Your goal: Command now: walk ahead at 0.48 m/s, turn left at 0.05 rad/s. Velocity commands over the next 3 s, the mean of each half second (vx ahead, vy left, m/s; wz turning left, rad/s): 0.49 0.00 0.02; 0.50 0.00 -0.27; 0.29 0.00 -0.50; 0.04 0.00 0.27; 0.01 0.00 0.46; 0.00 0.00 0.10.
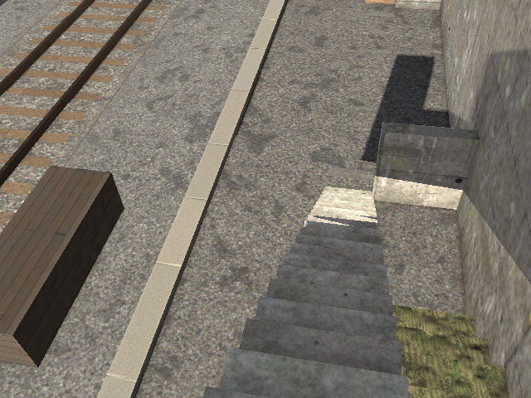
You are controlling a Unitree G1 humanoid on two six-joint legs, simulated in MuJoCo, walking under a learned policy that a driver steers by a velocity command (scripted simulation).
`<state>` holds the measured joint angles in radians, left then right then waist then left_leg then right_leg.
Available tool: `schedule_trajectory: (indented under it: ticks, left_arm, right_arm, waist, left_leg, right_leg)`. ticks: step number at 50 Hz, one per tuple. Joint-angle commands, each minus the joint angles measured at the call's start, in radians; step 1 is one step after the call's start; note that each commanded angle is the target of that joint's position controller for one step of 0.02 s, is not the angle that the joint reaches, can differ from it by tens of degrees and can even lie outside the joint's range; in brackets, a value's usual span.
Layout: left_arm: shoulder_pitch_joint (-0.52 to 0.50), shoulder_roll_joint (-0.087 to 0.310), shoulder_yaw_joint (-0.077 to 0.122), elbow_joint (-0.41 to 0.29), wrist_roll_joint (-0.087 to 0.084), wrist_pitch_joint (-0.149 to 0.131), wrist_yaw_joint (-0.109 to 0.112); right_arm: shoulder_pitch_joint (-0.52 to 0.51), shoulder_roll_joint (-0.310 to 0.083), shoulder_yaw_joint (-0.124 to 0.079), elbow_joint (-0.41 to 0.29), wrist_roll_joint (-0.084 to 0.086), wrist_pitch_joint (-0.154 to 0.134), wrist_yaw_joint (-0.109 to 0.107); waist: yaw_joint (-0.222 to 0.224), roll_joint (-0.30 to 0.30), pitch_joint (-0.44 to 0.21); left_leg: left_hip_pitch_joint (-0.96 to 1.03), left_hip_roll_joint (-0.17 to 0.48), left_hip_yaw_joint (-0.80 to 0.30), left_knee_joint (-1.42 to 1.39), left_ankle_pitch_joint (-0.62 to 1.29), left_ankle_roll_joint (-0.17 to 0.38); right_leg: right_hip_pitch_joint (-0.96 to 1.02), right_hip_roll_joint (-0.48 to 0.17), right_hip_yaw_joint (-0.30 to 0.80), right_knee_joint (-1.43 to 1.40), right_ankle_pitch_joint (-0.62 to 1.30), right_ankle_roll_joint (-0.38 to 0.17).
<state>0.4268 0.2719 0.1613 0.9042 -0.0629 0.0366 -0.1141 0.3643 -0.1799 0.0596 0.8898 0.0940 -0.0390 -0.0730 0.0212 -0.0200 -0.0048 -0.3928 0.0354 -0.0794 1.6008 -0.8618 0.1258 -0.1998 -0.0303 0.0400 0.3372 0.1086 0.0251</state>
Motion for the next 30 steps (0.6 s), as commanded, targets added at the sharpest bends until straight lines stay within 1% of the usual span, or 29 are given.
schedule_trajectory:
  ticks: [1, 2, 3, 4, 5, 6, 7, 8, 9, 10, 11, 12, 13, 14, 15, 16, 17, 18, 19, 20, 21, 22, 23, 24, 26, 27, 28, 29, 30]
  left_arm:
    - [0.396, 0.103, -0.014, 0.130, -0.030, -0.026, 0.015]
    - [0.464, 0.124, -0.006, 0.153, -0.021, -0.012, 0.030]
    - [0.475, 0.228, 0.025, 0.158, 0.012, -0.014, 0.035]
    - [0.332, 0.261, 0.023, 0.104, 0.055, -0.033, 0.031]
    - [0.209, 0.225, -0.006, 0.097, 0.066, -0.061, 0.028]
    - [0.141, 0.145, -0.036, 0.102, 0.083, -0.095, 0.047]
    - [0.114, 0.042, -0.066, 0.104, 0.077, -0.113, 0.037]
    - [0.146, 0.025, -0.069, 0.129, 0.057, -0.116, 0.044]
    - [0.165, 0.000, -0.069, 0.137, 0.047, -0.105, 0.041]
    - [0.204, 0.034, -0.059, 0.147, 0.040, -0.096, 0.041]
    - [0.204, 0.093, -0.051, 0.149, 0.062, -0.093, 0.037]
    - [0.176, 0.076, -0.056, 0.145, 0.057, -0.081, 0.035]
    - [0.149, 0.059, -0.061, 0.137, 0.043, -0.068, 0.033]
    - [0.168, -0.027, -0.091, 0.127, 0.036, -0.079, 0.047]
    - [0.234, -0.037, -0.102, 0.139, 0.040, -0.085, 0.058]
    - [0.243, -0.018, -0.102, 0.140, 0.037, -0.088, 0.064]
    - [0.233, 0.020, -0.093, 0.140, 0.048, -0.085, 0.067]
    - [0.176, 0.016, -0.098, 0.118, 0.047, -0.085, 0.098]
    - [0.110, 0.019, -0.103, 0.094, 0.051, -0.086, 0.123]
    - [0.099, 0.027, -0.105, 0.076, 0.052, -0.076, 0.142]
    - [0.067, 0.065, -0.097, 0.075, 0.043, -0.060, 0.143]
    - [0.056, 0.070, -0.099, 0.082, 0.046, -0.058, 0.144]
    - [0.039, 0.042, -0.107, 0.080, 0.018, -0.060, 0.144]
    - [0.036, 0.018, -0.123, 0.094, 0.009, -0.058, 0.140]
    - [0.023, 0.010, -0.138, 0.117, 0.012, -0.055, 0.145]
    - [0.029, 0.000, -0.150, 0.120, 0.010, -0.046, 0.141]
    - [0.057, -0.012, -0.164, 0.136, 0.003, -0.041, 0.124]
    - [0.069, -0.007, -0.175, 0.144, -0.007, -0.039, 0.116]
    - [0.078, 0.002, -0.184, 0.156, -0.032, -0.033, 0.111]
  right_arm:
    - [0.195, -0.100, -0.064, -0.034, 0.065, -0.044, 0.042]
    - [0.156, -0.148, -0.087, -0.027, 0.080, -0.053, 0.068]
    - [0.077, -0.144, -0.089, -0.065, 0.084, -0.036, 0.088]
    - [-0.075, -0.170, -0.087, -0.111, 0.067, -0.003, 0.080]
    - [-0.201, -0.155, -0.083, -0.157, 0.031, 0.033, 0.057]
    - [-0.227, -0.119, -0.076, -0.174, 0.013, 0.057, 0.025]
    - [-0.157, -0.143, -0.078, -0.142, 0.018, 0.062, 0.012]
    - [-0.121, -0.125, -0.074, -0.106, -0.003, 0.061, 0.004]
    - [-0.087, -0.136, -0.080, -0.072, -0.013, 0.058, 0.012]
    - [-0.072, -0.113, -0.077, -0.054, -0.033, 0.056, 0.022]
    - [-0.011, -0.120, -0.086, -0.029, -0.026, 0.054, 0.025]
    - [-0.015, -0.136, -0.093, -0.032, -0.016, 0.054, 0.031]
    - [-0.059, -0.134, -0.091, -0.062, -0.030, 0.061, 0.038]
    - [-0.206, -0.193, -0.110, -0.115, -0.003, 0.051, 0.038]
    - [-0.269, -0.172, -0.109, -0.137, -0.002, 0.040, 0.039]
    - [-0.287, -0.161, -0.112, -0.141, 0.005, 0.030, 0.038]
    - [-0.301, -0.170, -0.122, -0.144, 0.012, 0.027, 0.043]
    - [-0.315, -0.200, -0.133, -0.146, -0.011, 0.023, 0.054]
    - [-0.294, -0.211, -0.149, -0.125, -0.019, 0.024, 0.061]
    - [-0.267, -0.187, -0.150, -0.090, -0.030, 0.029, 0.067]
    - [-0.235, -0.180, -0.157, -0.072, -0.021, 0.036, 0.079]
    - [-0.243, -0.180, -0.163, -0.057, -0.007, 0.048, 0.085]
    - [-0.246, -0.163, -0.160, -0.074, -0.011, 0.056, 0.085]
    - [-0.268, -0.175, -0.172, -0.077, -0.010, 0.054, 0.088]
    - [-0.214, -0.178, -0.190, -0.066, -0.006, 0.042, 0.096]
    - [-0.191, -0.196, -0.206, -0.056, -0.018, 0.041, 0.100]
    - [-0.162, -0.207, -0.217, -0.051, -0.027, 0.027, 0.098]
    - [-0.102, -0.210, -0.234, -0.027, -0.025, 0.024, 0.101]
    - [-0.006, -0.210, -0.241, 0.019, -0.023, 0.018, 0.101]
  waist:
    - [-0.028, -0.477, -0.010]
    - [0.017, -0.432, -0.048]
    - [0.030, -0.318, -0.121]
    - [0.013, -0.035, -0.066]
    - [-0.025, 0.094, 0.097]
    - [-0.056, 0.108, 0.180]
    - [-0.070, 0.100, 0.193]
    - [-0.061, 0.006, 0.175]
    - [-0.058, 0.043, 0.156]
    - [-0.031, 0.005, 0.098]
    - [-0.046, -0.068, 0.049]
    - [-0.046, -0.076, 0.073]
    - [-0.041, -0.080, 0.121]
    - [0.010, -0.023, 0.198]
    - [0.053, -0.034, 0.192]
    - [0.064, -0.060, 0.174]
    - [0.073, -0.095, 0.191]
    - [0.053, -0.097, 0.201]
    - [0.044, -0.041, 0.188]
    - [0.059, -0.036, 0.156]
    - [0.055, -0.024, 0.160]
    - [0.077, -0.042, 0.166]
    - [0.093, -0.059, 0.197]
    - [0.115, -0.066, 0.206]
    - [0.122, -0.120, 0.168]
    - [0.127, -0.098, 0.130]
    - [0.141, -0.080, 0.090]
    - [0.127, -0.071, 0.074]
    - [0.081, 0.004, 0.069]
  left_leg:
    - [-0.656, 0.004, 0.215, 0.641, -0.152, -0.056]
    - [-0.760, 0.024, 0.223, 0.690, -0.076, -0.072]
    - [-0.832, 0.036, 0.148, 0.675, 0.136, -0.069]
    - [-0.789, 0.099, 0.039, 0.439, 0.363, -0.072]
    - [-0.766, 0.097, -0.007, 0.313, 0.382, -0.085]
    - [-0.747, 0.129, -0.115, 0.213, 0.457, -0.086]
    - [-0.735, 0.102, -0.097, -0.040, 0.539, -0.101]
    - [-0.676, 0.087, -0.100, -0.148, 0.557, -0.116]
    - [-0.592, 0.092, -0.077, -0.359, 0.679, -0.119]
    - [-0.465, 0.064, -0.007, -0.409, 0.728, -0.117]
    - [-0.296, 0.044, 0.034, -0.386, 0.832, -0.117]
    - [-0.249, 0.034, 0.055, -0.398, 0.831, -0.118]
    - [-0.256, 0.029, 0.078, -0.437, 0.832, -0.118]
    - [-0.471, 0.056, 0.021, -0.633, 0.940, -0.134]
    - [-0.550, 0.051, 0.038, -0.712, 0.972, -0.132]
    - [-0.565, 0.070, 0.014, -0.782, 0.991, -0.132]
    - [-0.586, 0.075, -0.007, -0.804, 0.971, -0.126]
    - [-0.530, 0.120, -0.072, -0.928, 1.116, -0.116]
    - [-0.371, 0.087, -0.040, -0.998, 1.272, -0.117]
    - [-0.250, 0.058, -0.025, -1.017, 1.311, -0.126]
    - [-0.165, 0.044, -0.020, -1.068, 1.282, -0.129]
    - [-0.119, 0.035, -0.018, -1.047, 1.255, -0.123]
    - [-0.116, 0.042, -0.015, -1.120, 1.231, -0.106]
    - [-0.122, 0.043, -0.025, -1.159, 1.203, -0.086]
    - [-0.086, 0.102, -0.059, -1.253, 1.235, -0.051]
    - [-0.048, 0.110, -0.051, -1.301, 1.272, -0.040]
    - [0.015, 0.109, -0.052, -1.373, 1.323, -0.035]
    - [0.108, 0.084, -0.025, -1.399, 1.323, -0.045]
    - [0.239, 0.069, 0.026, -1.437, 1.373, -0.063]
  right_leg:
    - [0.467, -0.042, 0.135, 0.402, 0.761, 0.136]
    - [0.482, -0.073, 0.237, 0.362, 0.542, 0.099]
    - [0.448, -0.212, 0.589, 0.127, -0.122, -0.065]
    - [0.238, -0.345, 0.876, -0.085, -0.739, -0.242]
    - [0.054, -0.416, 0.930, -0.192, -0.941, -0.301]
    - [-0.047, -0.449, 0.880, -0.189, -0.825, -0.328]
    - [-0.067, -0.340, 0.721, -0.129, -0.780, -0.294]
    - [-0.077, -0.299, 0.613, -0.125, -0.675, -0.290]
    - [-0.078, -0.236, 0.489, -0.109, -0.600, -0.248]
    - [-0.075, -0.197, 0.425, -0.124, -0.518, -0.218]
    - [-0.100, -0.179, 0.385, -0.165, -0.406, -0.230]
    - [-0.122, -0.160, 0.337, -0.174, -0.373, -0.240]
    - [-0.131, -0.132, 0.302, -0.194, -0.377, -0.234]
    - [0.058, -0.109, 0.289, -0.130, -0.404, -0.238]
    - [0.188, -0.122, 0.291, -0.097, -0.405, -0.234]
    - [0.253, -0.143, 0.310, -0.087, -0.426, -0.235]
    - [0.273, -0.154, 0.320, -0.069, -0.451, -0.231]
    - [0.219, -0.163, 0.294, -0.001, -0.454, -0.211]
    - [0.063, -0.133, 0.252, 0.054, -0.497, -0.202]
    - [-0.004, -0.112, 0.233, 0.102, -0.492, -0.204]
    - [-0.079, -0.097, 0.200, 0.157, -0.492, -0.192]
    - [-0.135, -0.103, 0.215, 0.174, -0.508, -0.187]
    - [-0.147, -0.082, 0.192, 0.236, -0.510, -0.175]
    - [-0.129, -0.083, 0.190, 0.295, -0.487, -0.171]
    - [-0.093, -0.087, 0.186, 0.439, -0.475, -0.167]
    - [-0.063, -0.077, 0.181, 0.520, -0.464, -0.178]
    - [-0.015, -0.057, 0.156, 0.618, -0.418, -0.190]
    - [-0.044, -0.035, 0.140, 0.691, -0.372, -0.201]
    - [-0.094, -0.007, 0.103, 0.843, -0.348, -0.205]
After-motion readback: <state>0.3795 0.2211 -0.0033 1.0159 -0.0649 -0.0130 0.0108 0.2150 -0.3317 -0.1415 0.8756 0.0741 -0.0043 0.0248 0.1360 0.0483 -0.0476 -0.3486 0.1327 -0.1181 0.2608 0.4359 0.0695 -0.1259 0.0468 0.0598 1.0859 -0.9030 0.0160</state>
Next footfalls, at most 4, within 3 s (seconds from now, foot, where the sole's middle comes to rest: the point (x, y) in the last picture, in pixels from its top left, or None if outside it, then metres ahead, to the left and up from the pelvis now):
0.62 left None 0.39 0.23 -1.00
1.30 right None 0.59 -0.04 -1.19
1.72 left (278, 385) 0.87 0.06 -1.38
2.26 right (339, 390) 0.85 -0.16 -1.38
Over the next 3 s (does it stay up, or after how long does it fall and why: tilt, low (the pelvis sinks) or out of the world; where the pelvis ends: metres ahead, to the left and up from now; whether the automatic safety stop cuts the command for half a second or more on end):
stays up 0.85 -0.06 -0.60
